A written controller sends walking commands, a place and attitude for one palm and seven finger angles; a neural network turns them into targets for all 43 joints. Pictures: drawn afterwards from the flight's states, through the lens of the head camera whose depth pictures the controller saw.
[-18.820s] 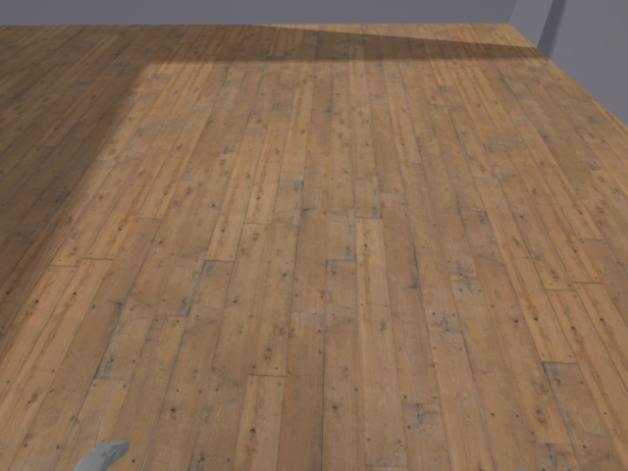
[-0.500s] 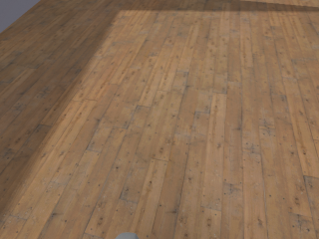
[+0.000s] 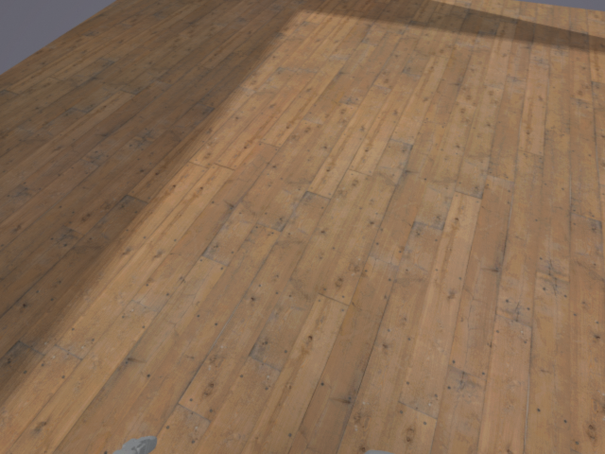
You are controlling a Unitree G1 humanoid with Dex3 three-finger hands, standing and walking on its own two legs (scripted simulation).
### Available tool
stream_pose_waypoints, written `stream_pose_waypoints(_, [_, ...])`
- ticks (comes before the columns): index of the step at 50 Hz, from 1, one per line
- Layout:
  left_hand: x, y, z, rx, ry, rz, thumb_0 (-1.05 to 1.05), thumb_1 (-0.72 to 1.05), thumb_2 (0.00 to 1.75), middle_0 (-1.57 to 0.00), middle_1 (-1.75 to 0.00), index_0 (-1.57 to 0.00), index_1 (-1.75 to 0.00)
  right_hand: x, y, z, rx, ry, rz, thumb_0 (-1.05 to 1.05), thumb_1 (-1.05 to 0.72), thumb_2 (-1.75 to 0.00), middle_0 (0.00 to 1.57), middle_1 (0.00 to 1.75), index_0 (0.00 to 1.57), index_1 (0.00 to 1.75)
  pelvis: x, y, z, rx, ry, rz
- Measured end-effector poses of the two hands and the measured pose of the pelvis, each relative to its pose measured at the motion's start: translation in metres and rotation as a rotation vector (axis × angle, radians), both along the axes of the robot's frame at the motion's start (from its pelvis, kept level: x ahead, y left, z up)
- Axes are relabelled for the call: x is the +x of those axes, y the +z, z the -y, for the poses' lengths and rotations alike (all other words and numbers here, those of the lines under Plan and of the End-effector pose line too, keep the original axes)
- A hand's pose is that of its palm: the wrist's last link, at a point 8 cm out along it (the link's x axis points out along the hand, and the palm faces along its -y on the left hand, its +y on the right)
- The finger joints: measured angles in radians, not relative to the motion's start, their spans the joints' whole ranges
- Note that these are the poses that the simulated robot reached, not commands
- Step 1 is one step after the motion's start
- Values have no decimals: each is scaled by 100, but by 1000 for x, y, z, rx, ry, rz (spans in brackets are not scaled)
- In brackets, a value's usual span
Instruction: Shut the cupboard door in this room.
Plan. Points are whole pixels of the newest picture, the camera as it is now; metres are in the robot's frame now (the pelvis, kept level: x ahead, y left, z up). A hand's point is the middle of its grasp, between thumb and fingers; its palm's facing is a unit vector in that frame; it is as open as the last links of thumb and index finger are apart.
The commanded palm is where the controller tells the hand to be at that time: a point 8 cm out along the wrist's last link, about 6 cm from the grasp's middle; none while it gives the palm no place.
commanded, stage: turn or walk to find it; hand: left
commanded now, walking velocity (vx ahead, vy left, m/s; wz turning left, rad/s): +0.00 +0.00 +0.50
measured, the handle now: out of the picture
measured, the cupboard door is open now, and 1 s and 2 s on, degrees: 78 78 78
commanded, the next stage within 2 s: none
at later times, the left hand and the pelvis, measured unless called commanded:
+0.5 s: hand out of the picture -0.03 +0.19 -0.17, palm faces +0.29 -0.93 -0.24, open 7.4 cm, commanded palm none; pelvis -0.02 -0.01 -0.01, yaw +17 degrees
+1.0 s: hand out of the picture +0.01 +0.24 -0.15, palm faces +0.48 -0.84 -0.27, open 7.4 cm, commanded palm none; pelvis -0.02 -0.01 +0.00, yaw +30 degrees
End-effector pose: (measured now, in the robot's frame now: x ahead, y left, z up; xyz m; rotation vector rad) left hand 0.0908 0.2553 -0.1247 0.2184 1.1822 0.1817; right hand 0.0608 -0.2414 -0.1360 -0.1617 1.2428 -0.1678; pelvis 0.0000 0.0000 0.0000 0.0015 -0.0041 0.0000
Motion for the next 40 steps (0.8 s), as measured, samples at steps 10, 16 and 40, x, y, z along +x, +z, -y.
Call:
stream_pose_waypoints(10, [-29, 18, 38, 37, 68, 59, 0, 90, 90, -21, -30, -20, -30, -21, -21, 43, 28, 43, -113, 1, -91, -90, 20, 30, 20, 30, -11, -1, 31, 31, 117, 9])
stream_pose_waypoints(16, [-67, 13, 43, 17, 151, 3, 0, 90, 90, -21, -30, -20, -30, -14, -13, 48, 8, 110, -143, 0, -91, -90, 20, 30, 19, 30, -12, 3, 34, 36, 187, 2])
stream_pose_waypoints(40, [-161, -10, -37, -29, 453, -44, 1, 91, 90, -20, -30, -20, -30, 84, 19, -69, -51, 462, 42, 0, -91, -90, 20, 30, 20, 30, -26, 4, -21, -25, 426, -5])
